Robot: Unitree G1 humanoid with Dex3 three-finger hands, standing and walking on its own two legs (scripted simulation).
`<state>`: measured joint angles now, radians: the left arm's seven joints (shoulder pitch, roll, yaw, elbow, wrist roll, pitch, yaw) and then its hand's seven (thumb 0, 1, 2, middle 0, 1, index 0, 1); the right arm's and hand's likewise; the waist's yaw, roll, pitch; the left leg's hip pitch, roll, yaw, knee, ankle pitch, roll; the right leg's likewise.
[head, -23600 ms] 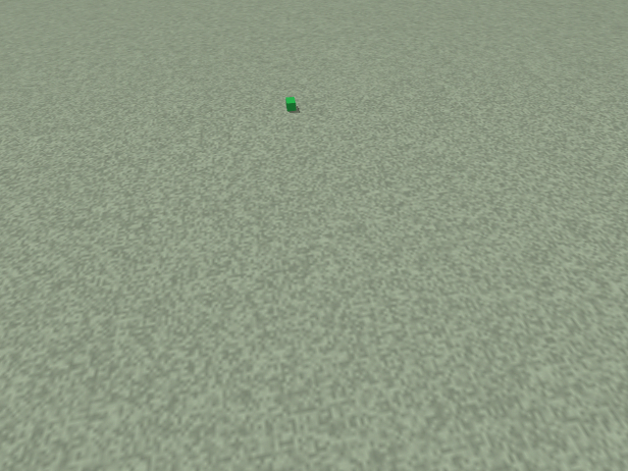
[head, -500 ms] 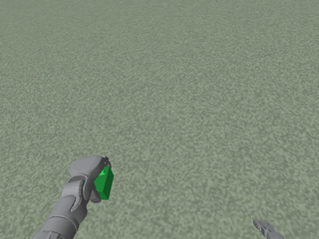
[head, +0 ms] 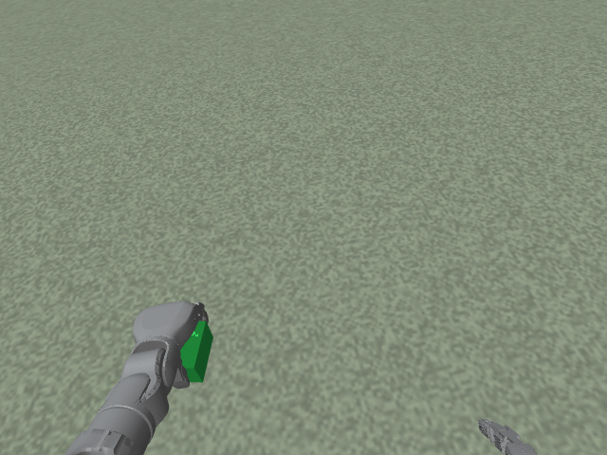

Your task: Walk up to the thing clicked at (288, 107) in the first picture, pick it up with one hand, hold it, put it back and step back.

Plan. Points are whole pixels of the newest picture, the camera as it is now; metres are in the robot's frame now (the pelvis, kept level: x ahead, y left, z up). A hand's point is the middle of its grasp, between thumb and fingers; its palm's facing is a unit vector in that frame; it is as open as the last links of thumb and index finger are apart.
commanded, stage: crouch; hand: left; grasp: from above
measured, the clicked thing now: (187, 351) +0.31 +0.22 -0.10
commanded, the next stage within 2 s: lower in 1.74 s
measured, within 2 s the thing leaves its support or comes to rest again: neither
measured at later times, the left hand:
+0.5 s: hand (211, 360) +0.37 +0.24 -0.30, palm faces -0.40 -0.03 -0.91, open 10.3 cm
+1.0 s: hand (226, 373) +0.41 +0.25 -0.50, palm faces -0.42 -0.08 -0.90, open 10.3 cm
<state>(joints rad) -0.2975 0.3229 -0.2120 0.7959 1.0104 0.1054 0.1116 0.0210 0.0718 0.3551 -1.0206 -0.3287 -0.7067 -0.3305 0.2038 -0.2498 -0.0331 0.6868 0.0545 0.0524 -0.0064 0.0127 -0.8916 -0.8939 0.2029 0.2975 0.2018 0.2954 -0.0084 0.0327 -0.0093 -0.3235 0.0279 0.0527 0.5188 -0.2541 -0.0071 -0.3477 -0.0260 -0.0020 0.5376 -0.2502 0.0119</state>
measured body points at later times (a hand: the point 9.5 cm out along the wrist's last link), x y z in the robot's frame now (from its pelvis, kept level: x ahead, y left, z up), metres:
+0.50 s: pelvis -0.05 +0.01 -0.19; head +0.11 +0.02 +0.23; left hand +0.39 +0.24 -0.25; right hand -0.03 -0.27 -0.31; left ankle +0.01 +0.13 -0.73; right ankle +0.01 -0.13 -0.73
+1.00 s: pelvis -0.07 +0.01 -0.34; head +0.17 +0.04 +0.04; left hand +0.43 +0.26 -0.45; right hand -0.04 -0.27 -0.46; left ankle +0.00 +0.13 -0.73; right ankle +0.01 -0.13 -0.73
